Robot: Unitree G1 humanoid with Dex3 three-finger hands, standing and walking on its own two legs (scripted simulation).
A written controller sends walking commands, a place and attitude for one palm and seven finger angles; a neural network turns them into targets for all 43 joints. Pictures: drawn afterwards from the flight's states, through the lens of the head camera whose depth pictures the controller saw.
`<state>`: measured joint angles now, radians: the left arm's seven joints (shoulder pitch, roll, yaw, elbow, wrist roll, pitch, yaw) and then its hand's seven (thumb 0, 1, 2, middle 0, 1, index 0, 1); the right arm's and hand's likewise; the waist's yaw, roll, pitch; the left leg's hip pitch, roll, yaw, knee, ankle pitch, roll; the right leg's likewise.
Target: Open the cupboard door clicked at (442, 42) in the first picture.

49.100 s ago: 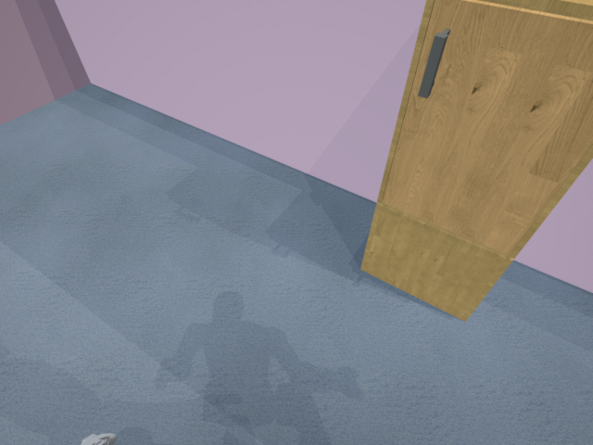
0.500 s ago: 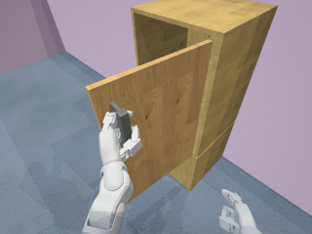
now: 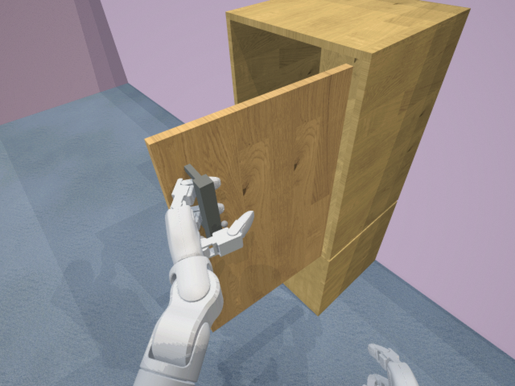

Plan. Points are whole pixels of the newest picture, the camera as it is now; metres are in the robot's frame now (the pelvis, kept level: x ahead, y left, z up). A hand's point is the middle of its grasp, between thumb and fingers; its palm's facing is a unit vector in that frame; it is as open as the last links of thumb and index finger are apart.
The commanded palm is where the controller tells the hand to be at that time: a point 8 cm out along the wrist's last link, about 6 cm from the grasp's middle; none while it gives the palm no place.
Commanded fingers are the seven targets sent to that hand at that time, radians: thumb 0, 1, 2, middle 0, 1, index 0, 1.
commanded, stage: open thumb and fingers to let go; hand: left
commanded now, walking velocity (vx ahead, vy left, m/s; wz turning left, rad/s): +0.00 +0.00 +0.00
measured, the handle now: (203, 205) +0.35 +0.12 +0.13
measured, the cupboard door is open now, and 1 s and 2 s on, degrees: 85 86 86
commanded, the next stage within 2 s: slide the hand sideways off the handle in 0.46 s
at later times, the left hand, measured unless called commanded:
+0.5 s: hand (223, 223) +0.31 +0.08 +0.14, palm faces +0.32 -0.95 +0.01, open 14.9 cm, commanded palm +0.27 +0.12 +0.13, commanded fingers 0.00 -0.50 0.30 -0.15 -0.30 -0.15 -0.30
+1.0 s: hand (215, 244) +0.27 +0.09 +0.13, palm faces -0.09 -1.00 -0.01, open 16.3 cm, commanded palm +0.24 +0.14 +0.13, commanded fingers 0.00 -0.50 0.30 -0.15 -0.30 -0.15 -0.30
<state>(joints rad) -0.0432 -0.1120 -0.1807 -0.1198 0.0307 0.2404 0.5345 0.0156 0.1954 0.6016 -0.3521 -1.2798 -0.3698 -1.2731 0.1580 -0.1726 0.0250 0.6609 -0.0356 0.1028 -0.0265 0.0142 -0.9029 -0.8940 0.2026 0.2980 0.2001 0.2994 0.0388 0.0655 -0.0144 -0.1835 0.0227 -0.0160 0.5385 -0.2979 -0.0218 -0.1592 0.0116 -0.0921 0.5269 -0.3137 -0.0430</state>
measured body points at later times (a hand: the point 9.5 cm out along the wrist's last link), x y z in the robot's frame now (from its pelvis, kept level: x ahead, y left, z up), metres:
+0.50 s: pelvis -0.02 +0.02 +0.00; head -0.05 +0.01 +0.45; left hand +0.28 +0.13 +0.14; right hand +0.17 -0.18 -0.09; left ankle +0.00 +0.14 -0.73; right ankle -0.01 -0.09 -0.73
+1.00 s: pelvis -0.03 +0.04 +0.00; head -0.06 +0.02 +0.45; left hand +0.27 +0.14 +0.14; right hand +0.15 -0.17 -0.09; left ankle +0.00 +0.14 -0.73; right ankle -0.01 -0.09 -0.73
